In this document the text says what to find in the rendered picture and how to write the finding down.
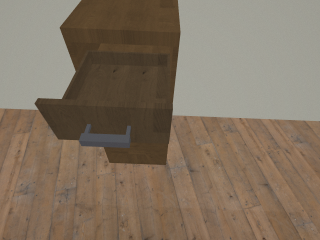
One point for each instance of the handle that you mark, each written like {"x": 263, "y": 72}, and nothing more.
{"x": 88, "y": 139}

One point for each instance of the cabinet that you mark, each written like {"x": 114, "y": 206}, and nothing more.
{"x": 143, "y": 26}

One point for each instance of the drawer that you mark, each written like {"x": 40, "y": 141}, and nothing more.
{"x": 112, "y": 90}

